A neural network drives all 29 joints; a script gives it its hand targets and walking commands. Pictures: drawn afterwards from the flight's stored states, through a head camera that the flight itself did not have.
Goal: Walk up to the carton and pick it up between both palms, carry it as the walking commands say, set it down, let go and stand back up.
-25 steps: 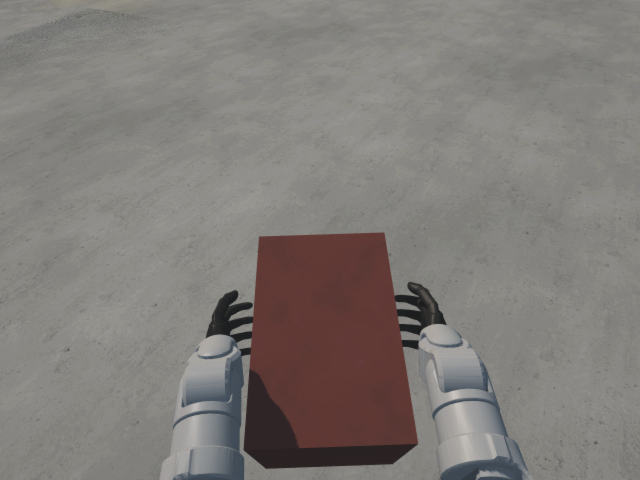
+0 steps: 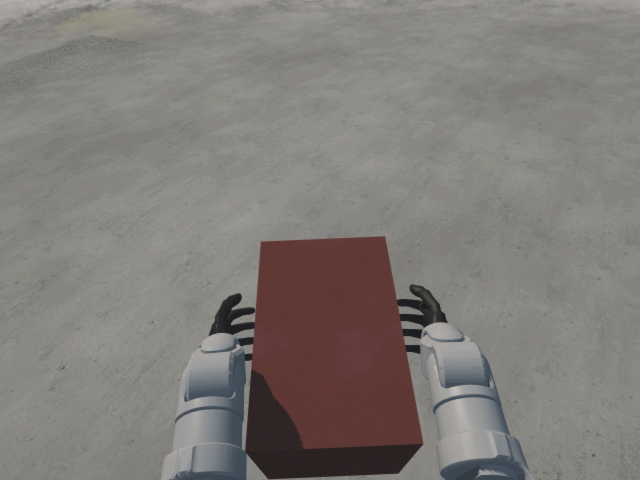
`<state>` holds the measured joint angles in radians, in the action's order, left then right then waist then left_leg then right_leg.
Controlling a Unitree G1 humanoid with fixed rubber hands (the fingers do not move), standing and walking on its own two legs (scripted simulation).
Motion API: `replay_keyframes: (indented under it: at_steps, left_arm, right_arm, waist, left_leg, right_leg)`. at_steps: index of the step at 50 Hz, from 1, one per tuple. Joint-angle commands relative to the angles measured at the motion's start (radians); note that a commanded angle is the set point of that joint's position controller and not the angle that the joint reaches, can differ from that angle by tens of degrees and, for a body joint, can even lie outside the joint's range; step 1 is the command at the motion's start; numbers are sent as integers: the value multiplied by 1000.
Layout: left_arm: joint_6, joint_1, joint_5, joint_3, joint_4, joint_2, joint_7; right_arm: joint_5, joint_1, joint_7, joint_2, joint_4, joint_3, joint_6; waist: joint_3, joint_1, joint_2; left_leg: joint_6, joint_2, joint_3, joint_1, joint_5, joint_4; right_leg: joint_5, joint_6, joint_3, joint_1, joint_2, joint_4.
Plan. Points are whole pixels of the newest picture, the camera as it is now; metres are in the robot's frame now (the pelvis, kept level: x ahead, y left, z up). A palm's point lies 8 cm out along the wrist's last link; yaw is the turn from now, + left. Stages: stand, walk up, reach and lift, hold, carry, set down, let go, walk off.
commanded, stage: reach and lift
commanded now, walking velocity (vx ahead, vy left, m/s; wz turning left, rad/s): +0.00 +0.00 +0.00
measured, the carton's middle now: (328, 355) +0.34 +0.01 -0.03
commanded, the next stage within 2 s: hold in 0.80 s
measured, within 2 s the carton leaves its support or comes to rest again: neither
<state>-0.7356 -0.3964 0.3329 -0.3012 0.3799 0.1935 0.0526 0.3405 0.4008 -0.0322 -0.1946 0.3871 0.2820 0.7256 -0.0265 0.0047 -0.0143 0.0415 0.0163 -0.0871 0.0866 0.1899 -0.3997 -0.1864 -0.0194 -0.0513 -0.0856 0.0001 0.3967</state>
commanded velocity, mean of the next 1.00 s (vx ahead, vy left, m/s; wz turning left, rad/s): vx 0.00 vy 0.00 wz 0.00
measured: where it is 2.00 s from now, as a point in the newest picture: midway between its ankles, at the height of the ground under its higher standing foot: outside the picture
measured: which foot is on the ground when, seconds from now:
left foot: down 0.00-1.00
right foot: down 0.00-1.00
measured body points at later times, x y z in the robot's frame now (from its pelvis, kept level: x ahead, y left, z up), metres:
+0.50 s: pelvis +0.00 +0.00 +0.00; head -0.04 +0.00 +0.45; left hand +0.32 +0.14 +0.04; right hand +0.32 -0.14 +0.04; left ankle +0.03 +0.15 -0.74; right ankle +0.03 -0.13 -0.74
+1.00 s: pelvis +0.00 +0.00 +0.00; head -0.05 +0.00 +0.45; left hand +0.30 +0.14 +0.04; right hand +0.30 -0.14 +0.04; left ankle +0.03 +0.15 -0.74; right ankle +0.03 -0.13 -0.74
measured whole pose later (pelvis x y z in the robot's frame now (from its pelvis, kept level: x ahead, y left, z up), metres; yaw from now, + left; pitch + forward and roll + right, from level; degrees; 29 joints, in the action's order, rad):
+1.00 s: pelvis +0.00 +0.00 +0.00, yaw +0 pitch -8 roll +0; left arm -0.77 -0.30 0.29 -0.20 0.31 0.16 0.04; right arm 0.29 0.31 -0.02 -0.17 0.31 0.21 0.76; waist -0.01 -0.01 -0.01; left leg 0.03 0.01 -0.09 0.08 0.19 -0.40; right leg -0.18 -0.03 -0.06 -0.08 0.00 0.38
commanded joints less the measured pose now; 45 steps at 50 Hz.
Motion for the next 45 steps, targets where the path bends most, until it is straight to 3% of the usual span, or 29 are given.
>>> replay_keyframes:
  at_steps: [1, 25, 45]
  left_arm:
    - [55, -604, -297, 522, -18, 994, -280]
    - [49, -522, -316, 572, -67, 1003, -279]
    - [30, -468, -347, 625, -143, 994, -293]
  right_arm:
    - [-300, 603, 282, -955, -22, -518, -55]
    - [-322, 518, 285, -949, -71, -552, -41]
    - [-349, 453, 290, -974, -127, -602, -18]
  waist:
    - [314, -2, 12]
    - [310, -11, 8]
    - [281, -13, 11]
  left_leg:
    - [-14, -120, 35, -30, -104, 53]
    - [-13, -119, 27, -53, -153, 59]
    - [-24, -120, 23, -24, -87, 71]
  right_leg:
    - [108, 7, 3, 81, 102, -54]
    - [149, 7, 4, 88, 107, -60]
    - [90, 8, 0, 83, 104, -70]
